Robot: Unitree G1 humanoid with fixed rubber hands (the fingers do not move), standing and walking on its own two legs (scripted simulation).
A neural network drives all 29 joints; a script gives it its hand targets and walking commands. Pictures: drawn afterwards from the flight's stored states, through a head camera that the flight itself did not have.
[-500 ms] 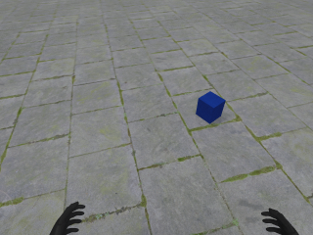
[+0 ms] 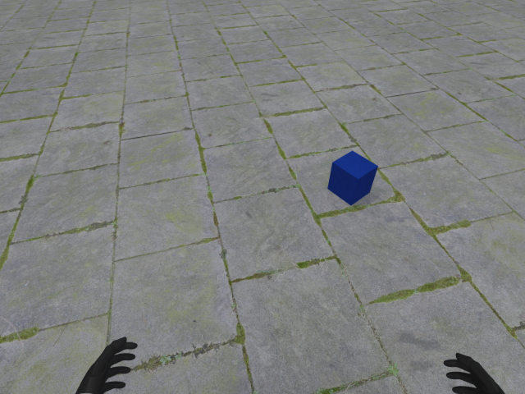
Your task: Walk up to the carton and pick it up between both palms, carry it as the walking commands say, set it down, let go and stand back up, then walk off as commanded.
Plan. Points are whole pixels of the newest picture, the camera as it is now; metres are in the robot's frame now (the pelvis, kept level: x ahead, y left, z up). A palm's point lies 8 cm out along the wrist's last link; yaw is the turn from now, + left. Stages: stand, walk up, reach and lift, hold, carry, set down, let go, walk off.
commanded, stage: stand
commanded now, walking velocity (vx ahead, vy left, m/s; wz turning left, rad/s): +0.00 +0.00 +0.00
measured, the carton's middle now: (351, 177) +1.32 -0.40 -0.66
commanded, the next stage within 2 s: walk up in 0.82 s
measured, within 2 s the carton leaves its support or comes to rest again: neither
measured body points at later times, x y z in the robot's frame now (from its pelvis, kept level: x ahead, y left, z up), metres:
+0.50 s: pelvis +0.00 +0.00 +0.00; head -0.01 +0.01 +0.45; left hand +0.17 +0.30 -0.06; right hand +0.16 -0.30 -0.06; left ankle +0.02 +0.11 -0.72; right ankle +0.03 -0.13 -0.72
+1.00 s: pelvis +0.00 +0.00 +0.01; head -0.01 +0.00 +0.46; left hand +0.16 +0.30 -0.06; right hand +0.15 -0.31 -0.07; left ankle +0.02 +0.11 -0.72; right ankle +0.03 -0.14 -0.72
